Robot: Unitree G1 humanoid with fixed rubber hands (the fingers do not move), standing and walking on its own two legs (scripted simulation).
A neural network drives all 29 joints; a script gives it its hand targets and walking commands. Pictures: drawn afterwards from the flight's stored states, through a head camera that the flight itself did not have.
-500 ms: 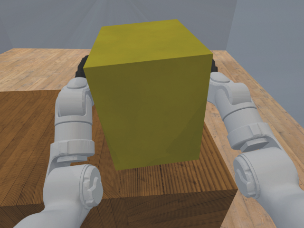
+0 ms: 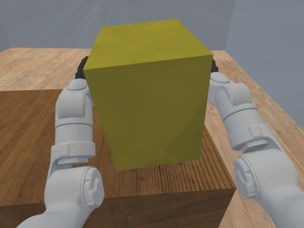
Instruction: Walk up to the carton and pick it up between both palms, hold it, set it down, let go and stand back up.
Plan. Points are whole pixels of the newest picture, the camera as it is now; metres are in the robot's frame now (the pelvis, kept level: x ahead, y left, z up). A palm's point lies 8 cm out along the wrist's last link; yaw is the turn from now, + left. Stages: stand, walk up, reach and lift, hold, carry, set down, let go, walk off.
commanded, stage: hold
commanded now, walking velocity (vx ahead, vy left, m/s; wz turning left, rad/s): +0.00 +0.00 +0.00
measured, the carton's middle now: (148, 90) +0.40 +0.01 +0.24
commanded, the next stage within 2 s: set down in 1.94 s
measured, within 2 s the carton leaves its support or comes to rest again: neither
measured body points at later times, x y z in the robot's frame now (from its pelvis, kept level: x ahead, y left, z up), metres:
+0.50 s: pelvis +0.01 +0.00 +0.00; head -0.07 +0.02 +0.44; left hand +0.40 +0.16 +0.28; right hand +0.39 -0.15 +0.27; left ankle +0.02 +0.13 -0.75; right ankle +0.02 -0.12 -0.75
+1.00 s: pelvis +0.00 +0.00 +0.00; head -0.07 +0.02 +0.44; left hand +0.40 +0.17 +0.27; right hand +0.39 -0.14 +0.28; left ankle +0.02 +0.13 -0.75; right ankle +0.02 -0.12 -0.75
